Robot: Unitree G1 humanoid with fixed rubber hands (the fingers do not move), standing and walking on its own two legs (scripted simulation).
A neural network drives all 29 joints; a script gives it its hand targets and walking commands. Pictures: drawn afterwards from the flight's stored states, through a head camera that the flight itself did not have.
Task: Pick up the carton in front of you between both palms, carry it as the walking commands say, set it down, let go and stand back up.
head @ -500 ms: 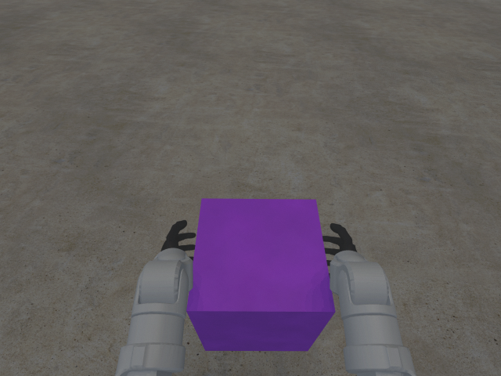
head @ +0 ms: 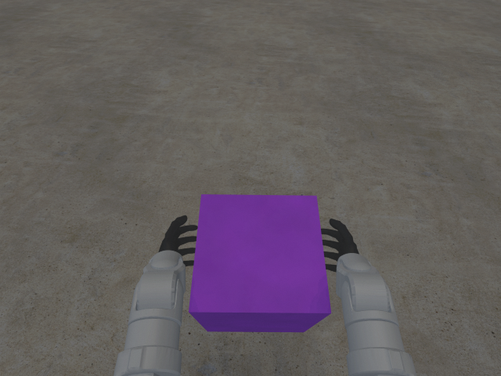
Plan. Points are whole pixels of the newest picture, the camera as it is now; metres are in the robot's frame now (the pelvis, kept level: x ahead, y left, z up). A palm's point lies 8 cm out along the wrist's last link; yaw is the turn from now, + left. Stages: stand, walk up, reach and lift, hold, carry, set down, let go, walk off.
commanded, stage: carry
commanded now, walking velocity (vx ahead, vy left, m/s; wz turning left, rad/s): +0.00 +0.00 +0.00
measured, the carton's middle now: (257, 269) +0.33 +0.00 -0.05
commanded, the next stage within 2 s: hold in 0.12 s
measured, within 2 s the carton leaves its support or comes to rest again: neither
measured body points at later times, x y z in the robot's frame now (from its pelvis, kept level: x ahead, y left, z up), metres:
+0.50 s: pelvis -0.02 +0.00 +0.00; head -0.07 +0.01 +0.45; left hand +0.28 +0.14 +0.04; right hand +0.27 -0.16 +0.04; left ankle +0.05 +0.10 -0.73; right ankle +0.01 -0.11 -0.73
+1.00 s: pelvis +0.00 +0.00 +0.01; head -0.05 +0.01 +0.45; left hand +0.31 +0.14 +0.04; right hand +0.29 -0.16 +0.04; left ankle +0.05 +0.10 -0.73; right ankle +0.01 -0.11 -0.73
